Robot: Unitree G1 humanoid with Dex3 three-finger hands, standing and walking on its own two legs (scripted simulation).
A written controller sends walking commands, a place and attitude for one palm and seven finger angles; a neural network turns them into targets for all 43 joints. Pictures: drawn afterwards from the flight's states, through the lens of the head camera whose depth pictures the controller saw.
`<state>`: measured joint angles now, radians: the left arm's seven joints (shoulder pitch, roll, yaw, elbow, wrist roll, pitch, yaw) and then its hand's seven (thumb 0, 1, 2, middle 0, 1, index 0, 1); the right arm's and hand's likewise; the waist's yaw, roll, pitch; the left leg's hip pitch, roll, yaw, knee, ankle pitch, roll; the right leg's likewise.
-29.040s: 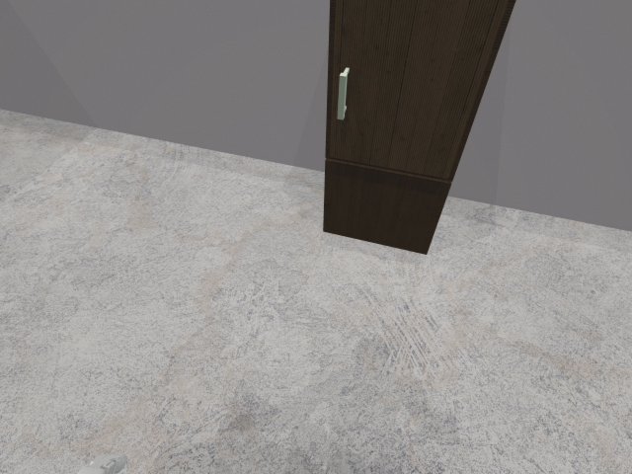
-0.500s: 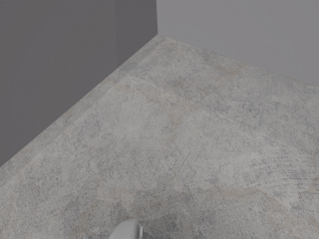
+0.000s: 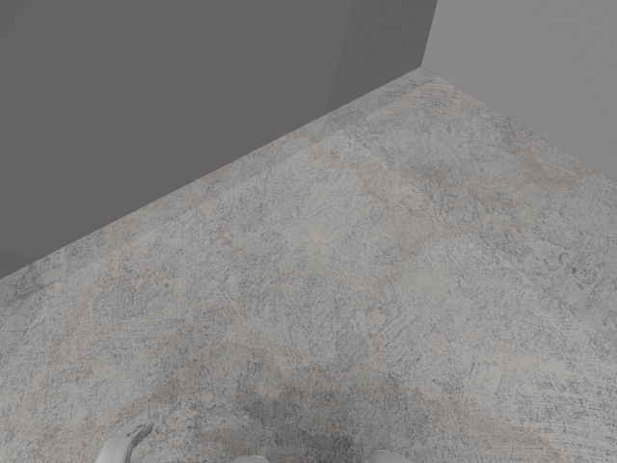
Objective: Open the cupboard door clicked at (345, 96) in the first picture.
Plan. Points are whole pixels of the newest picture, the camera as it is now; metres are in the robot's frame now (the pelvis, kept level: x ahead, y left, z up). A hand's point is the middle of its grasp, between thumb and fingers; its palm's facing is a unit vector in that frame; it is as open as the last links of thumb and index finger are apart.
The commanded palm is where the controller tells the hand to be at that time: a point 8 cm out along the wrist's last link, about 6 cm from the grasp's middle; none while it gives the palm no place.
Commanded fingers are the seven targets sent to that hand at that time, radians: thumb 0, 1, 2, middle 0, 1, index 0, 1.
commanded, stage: turn to face it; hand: left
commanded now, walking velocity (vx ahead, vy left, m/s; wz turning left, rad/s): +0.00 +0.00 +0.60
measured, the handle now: out of the picture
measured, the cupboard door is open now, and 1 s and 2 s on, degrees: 41 41 41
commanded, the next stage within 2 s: none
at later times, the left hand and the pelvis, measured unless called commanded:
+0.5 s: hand out of the picture -0.01 +0.21 -0.18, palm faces +0.34 -0.91 -0.24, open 7.4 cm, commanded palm none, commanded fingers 0.00 0.90 0.90 -0.20 -0.30 -0.20 -0.30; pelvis +0.00 -0.01 +0.00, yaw +19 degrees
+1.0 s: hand out of the picture -0.01 +0.13 -0.14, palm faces +0.57 -0.78 -0.25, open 7.3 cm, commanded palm none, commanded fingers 0.00 0.90 0.90 -0.20 -0.30 -0.20 -0.30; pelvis +0.03 -0.07 +0.01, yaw +37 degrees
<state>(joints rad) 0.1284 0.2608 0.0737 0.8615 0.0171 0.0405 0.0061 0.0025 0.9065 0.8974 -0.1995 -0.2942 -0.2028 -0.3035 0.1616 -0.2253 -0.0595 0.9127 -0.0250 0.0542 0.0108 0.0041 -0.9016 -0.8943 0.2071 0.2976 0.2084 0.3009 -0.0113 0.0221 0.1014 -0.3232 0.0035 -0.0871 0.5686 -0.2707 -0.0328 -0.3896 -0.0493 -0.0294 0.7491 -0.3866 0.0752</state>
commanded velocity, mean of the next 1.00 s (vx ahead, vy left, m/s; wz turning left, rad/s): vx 0.00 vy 0.00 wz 0.60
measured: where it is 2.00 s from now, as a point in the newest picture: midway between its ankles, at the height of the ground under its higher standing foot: outside the picture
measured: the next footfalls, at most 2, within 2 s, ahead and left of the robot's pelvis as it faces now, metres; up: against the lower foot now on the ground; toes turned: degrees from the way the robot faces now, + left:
right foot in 0.04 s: +0.05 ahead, -0.13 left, +0.00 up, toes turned -2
left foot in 0.40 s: +0.02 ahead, +0.10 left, +0.00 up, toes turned +21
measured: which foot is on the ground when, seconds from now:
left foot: down 0.00-0.02, up 0.04-0.38, down 0.40-0.76, up 0.78-1.00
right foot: up 0.00-0.02, down 0.04-0.38, up 0.40-0.74, down 0.76-1.00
